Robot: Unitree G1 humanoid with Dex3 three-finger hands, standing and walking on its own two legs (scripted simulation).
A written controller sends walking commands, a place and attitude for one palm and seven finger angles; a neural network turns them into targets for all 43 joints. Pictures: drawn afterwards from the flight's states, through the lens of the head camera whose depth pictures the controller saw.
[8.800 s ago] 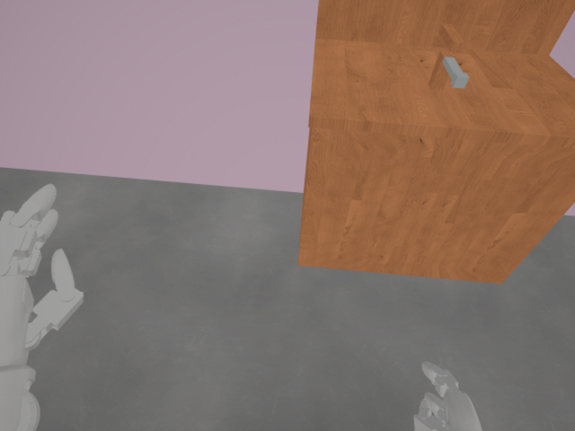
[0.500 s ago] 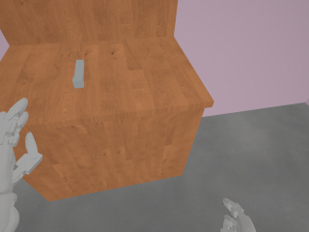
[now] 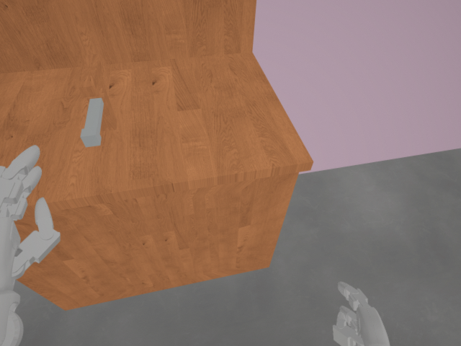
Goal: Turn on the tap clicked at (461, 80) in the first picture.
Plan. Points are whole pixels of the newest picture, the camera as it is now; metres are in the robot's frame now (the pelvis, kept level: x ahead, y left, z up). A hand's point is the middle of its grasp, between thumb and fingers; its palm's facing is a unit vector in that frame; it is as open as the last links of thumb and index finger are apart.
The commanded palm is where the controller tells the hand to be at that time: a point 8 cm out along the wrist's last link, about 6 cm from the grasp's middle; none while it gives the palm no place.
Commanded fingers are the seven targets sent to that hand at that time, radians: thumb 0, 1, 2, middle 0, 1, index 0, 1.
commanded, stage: come to a stop and stand still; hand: left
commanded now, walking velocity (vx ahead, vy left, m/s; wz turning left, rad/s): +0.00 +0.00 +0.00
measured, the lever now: (91, 137) +0.46 +0.32 +0.09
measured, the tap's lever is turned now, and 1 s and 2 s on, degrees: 0 0 0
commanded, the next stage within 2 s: look again from close up in 0.20 s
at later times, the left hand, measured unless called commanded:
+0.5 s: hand (48, 243) +0.21 +0.25 +0.15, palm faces +0.38 -0.86 -0.36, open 7.4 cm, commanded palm +0.15 +0.29 +0.17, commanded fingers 0.00 0.90 0.90 -0.20 -0.30 -0.20 -0.30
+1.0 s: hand (58, 236) +0.22 +0.25 +0.15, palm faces +0.41 -0.84 -0.35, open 7.4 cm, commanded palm +0.17 +0.27 +0.17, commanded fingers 0.00 0.90 0.90 -0.20 -0.30 -0.20 -0.30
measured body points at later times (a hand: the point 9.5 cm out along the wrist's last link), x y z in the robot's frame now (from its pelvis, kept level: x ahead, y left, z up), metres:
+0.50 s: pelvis -0.01 +0.00 +0.00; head +0.00 +0.01 +0.45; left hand +0.18 +0.30 +0.17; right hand +0.17 -0.22 -0.08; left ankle +0.01 +0.09 -0.75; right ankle -0.04 -0.11 -0.75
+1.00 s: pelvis +0.00 +0.00 -0.01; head +0.00 +0.00 +0.44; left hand +0.19 +0.29 +0.17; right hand +0.16 -0.22 -0.09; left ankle +0.01 +0.09 -0.75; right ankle -0.04 -0.11 -0.75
